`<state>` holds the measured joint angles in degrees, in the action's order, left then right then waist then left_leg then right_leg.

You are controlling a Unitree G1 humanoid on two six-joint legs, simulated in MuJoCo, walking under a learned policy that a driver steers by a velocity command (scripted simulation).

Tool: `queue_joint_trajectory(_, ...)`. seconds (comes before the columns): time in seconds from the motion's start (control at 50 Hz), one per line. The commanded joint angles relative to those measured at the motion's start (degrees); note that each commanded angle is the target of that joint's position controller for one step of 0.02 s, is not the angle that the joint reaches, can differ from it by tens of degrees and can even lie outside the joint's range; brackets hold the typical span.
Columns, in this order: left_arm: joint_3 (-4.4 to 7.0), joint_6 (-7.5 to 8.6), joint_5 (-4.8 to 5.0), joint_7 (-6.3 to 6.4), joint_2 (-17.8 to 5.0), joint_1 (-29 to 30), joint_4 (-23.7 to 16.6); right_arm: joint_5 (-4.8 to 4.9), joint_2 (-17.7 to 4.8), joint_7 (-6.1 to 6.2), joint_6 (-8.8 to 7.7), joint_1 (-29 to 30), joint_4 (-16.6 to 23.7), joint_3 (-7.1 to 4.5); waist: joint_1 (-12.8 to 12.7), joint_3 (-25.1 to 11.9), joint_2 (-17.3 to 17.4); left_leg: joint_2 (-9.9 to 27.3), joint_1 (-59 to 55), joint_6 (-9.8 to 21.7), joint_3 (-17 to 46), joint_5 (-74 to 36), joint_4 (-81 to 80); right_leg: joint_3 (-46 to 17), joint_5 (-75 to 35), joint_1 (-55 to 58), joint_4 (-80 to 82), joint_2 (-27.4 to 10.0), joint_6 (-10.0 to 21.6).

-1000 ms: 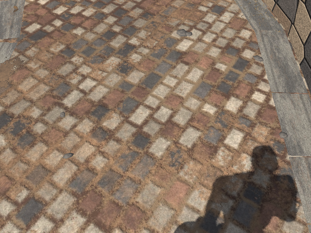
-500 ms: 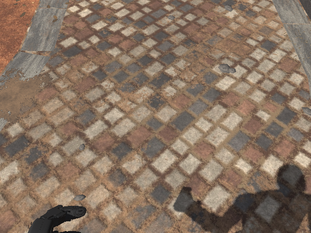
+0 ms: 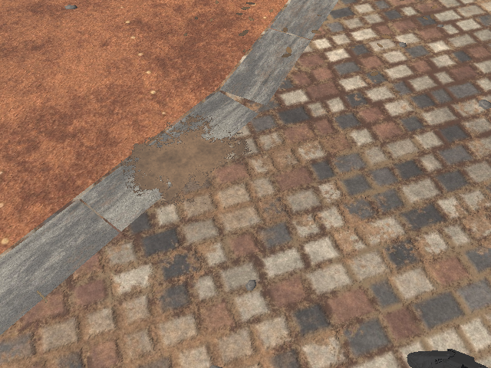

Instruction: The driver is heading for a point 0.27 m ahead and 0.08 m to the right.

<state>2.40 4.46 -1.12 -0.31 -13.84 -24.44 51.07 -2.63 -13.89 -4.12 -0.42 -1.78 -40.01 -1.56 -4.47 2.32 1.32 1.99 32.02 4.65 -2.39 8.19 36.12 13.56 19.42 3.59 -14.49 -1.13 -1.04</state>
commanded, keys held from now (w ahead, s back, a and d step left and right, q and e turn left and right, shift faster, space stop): w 0.08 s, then no key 0.92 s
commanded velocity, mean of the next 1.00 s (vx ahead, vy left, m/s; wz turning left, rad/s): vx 0.16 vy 0.00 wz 0.07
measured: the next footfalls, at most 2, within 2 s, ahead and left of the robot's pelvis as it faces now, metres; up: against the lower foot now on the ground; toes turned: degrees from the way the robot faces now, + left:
left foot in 0.04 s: +0.20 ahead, +0.11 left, +0.00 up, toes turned +3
right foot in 0.50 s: +0.31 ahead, -0.07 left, +0.00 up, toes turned -1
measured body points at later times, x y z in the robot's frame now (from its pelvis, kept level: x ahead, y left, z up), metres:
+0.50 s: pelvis +0.20 +0.02 +0.00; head +0.22 +0.02 +0.45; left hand +0.29 +0.27 -0.13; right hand +0.23 -0.22 -0.14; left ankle +0.14 +0.09 -0.73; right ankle +0.27 -0.07 -0.73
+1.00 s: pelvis +0.23 +0.02 +0.01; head +0.23 +0.02 +0.46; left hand +0.25 +0.25 -0.15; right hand +0.23 -0.21 -0.15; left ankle +0.16 +0.11 -0.73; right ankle +0.27 -0.07 -0.73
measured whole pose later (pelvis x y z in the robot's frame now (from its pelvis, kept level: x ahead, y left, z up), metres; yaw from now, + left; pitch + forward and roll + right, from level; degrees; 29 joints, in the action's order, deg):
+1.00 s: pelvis +0.23 +0.02 +0.01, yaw +2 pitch -2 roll +0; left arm 0.5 -0.1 -0.4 2.0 -10.3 -14.1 61.7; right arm -0.6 -9.7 2.9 -0.3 -16.6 -65.3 0.6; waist -0.5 2.1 0.0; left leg -1.9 0.9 2.4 -1.4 17.9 20.6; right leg 3.6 9.2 -12.0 -23.1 1.5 2.6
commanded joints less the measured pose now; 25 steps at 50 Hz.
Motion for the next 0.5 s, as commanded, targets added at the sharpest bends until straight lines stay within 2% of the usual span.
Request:
queue_joint_trajectory(0.02,2.06,-0.59,0.12,0.46,-10.9,-1.3,-1.1,-0.67,-4.6,0.89,-1.51,-3.9,1.9,-1.4,5.3,-2.3,-7.0,-5.0,-11.7,3.1,-3.5,5.2,-6.0,-4.1,-52.1,-0.8,-9.2,-14.5,7.9)
queue_joint_trajectory(0.04,1.64,-0.95,0.4,0.55,-10.2,-1.1,-1.1,-1.17,-5.7,1.43,-2.22,-12.8,-1.3,-2.08,9.2,-7.6,-4.9,-6.3,-24.0,4.3,-3.4,2.3,-9.7,-1.8,-50.9,-4.5,-20.2,-12.6,6.8)
queue_joint_trajectory(0.06,0.75,-0.83,0.52,0.48,-7.9,-0.5,-3.3,-2.1,-9.8,2.35,-2.59,-22.6,-3.4,-3.28,13.1,-15.2,0.3,4.8,-39.7,7.0,9.3,7.3,-10.0,-1.5,-31.8,-16.2,-36.2,-10.7,5.5)
queue_joint_trajectory(0.08,-0.45,-0.73,1.35,-0.67,-2.0,-4.6,-6.1,-1.1,-16.2,3.15,-2.37,-23.6,-3.5,-4.58,9.8,-21.2,14.2,22.2,-53.9,14.7,38.2,5.0,-15.4,-3.2,12.8,-38.0,-55.5,0.0,2.7)
queue_joint_trajectory(0.1,1.33,-1.25,0.46,0.04,-8.4,1.7,-5.9,1.12,-15.1,3.81,-2.04,-23.4,-3.3,-4.72,11.9,-18.4,4.4,21.1,-49.9,14.3,37.7,-8.8,-16.8,-12.3,10.7,-42.2,-60.4,-0.4,3.0)
queue_joint_trajectory(0.12,1.12,-0.93,1.32,0.02,-7.1,4.7,-6.7,1.52,-12.2,4.2,-2.4,-19.4,-4.0,-3.82,9.4,-11.2,3.1,18.5,-43.3,13.1,25.9,-25.4,-15.5,-14.0,5.9,-42.5,-59.5,-2.5,3.3)
queue_joint_trajectory(0.14,0.59,-0.69,1.44,0.08,-5.6,4.4,-5.9,1.57,-8.6,4.11,-2.91,-16.9,-4.5,-2.76,7.0,-7.1,1.1,15.6,-36.4,10.9,18.9,-36.1,-16.0,-14.2,3.9,-39.8,-55.4,-3.7,3.2)
queue_joint_trajectory(0.16,0.63,-1.31,0.75,0.14,-5.1,3.2,-4.9,1.9,-6.3,4.09,-3.31,-14.3,-4.6,-2.04,4.8,-5.1,1.0,13.0,-32.1,8.6,14.5,-38.8,-17.0,-14.3,3.0,-37.0,-51.9,-4.6,2.7)
queue_joint_trajectory(0.18,0.52,-2.29,-0.02,0.06,-4.6,0.7,-3.8,2.13,-4.5,4.11,-3.47,-12.2,-4.5,-1.35,2.8,-4.9,2.2,11.4,-28.0,7.4,11.4,-39.8,-18.5,-14.2,2.3,-32.9,-49.7,-4.6,2.0)
queue_joint_trajectory(0.2,0.6,-3.07,-0.35,-0.09,-4.2,-0.2,-3.1,2.08,-4.0,4.08,-3.78,-11.9,-4.8,-1.05,2.1,-5.4,2.5,10.6,-25.7,7.1,9.6,-42.6,-19.4,-13.7,1.2,-30.0,-48.7,-3.8,1.5)
queue_joint_trajectory(0.24,0.66,-3.88,-0.46,-0.46,-3.3,-0.5,-2.9,2.29,-5.5,4.12,-4.26,-12.4,-6.0,-1.23,0.9,-5.5,2.7,9.6,-23.9,7.7,6.8,-46.2,-20.5,-12.7,-1.8,-28.6,-46.2,-2.5,0.7)
queue_joint_trajectory(0.32,0.19,-4.35,-0.59,-0.1,-2.1,4.9,-3.4,2.04,-5.3,4.39,-4.03,-13.5,-8.2,-0.8,2.0,-3.7,3.9,7.3,-22.8,6.5,2.8,-44.3,-20.7,-11.6,-8.4,-28.3,-35.3,-2.3,0.4)
queue_joint_trajectory(0.38,-0.18,-4.37,-0.26,0.67,-2.0,8.6,-3.6,1.85,-5.4,4.62,-3.63,-16.1,-10.3,-0.64,4.0,-3.8,4.3,7.9,-24.9,6.2,2.9,-43.5,-19.5,-10.9,-11.0,-26.3,-28.3,-1.5,1.2)
queue_joint_trajectory(0.44,-0.25,-3.98,-0.17,1.49,-2.4,9.4,-3.0,1.67,-5.3,4.97,-3.04,-16.9,-12.1,-0.53,4.6,-3.0,3.8,9.1,-26.6,6.2,4.7,-41.7,-16.7,-11.0,-8.9,-23.9,-22.7,-0.6,2.6)
queue_joint_trajectory(0.48,-0.35,-3.39,-0.26,1.91,-1.9,7.4,-1.7,2.1,-5.0,5.38,-2.59,-15.6,-12.8,-0.39,3.3,-2.4,2.6,8.8,-26.4,5.1,5.7,-36.9,-13.2,-10.9,-10.9,-19.1,-14.5,0.0,4.0)
queue_joint_trajectory(0.5,-0.36,-2.68,-0.46,2.14,-2.4,5.4,-0.7,2.36,-4.8,5.57,-2.55,-15.6,-13.2,-0.3,2.2,-3.0,0.3,7.2,-24.6,2.9,5.7,-30.0,-10.8,-12.9,-21.5,-13.0,-7.7,-1.7,4.5)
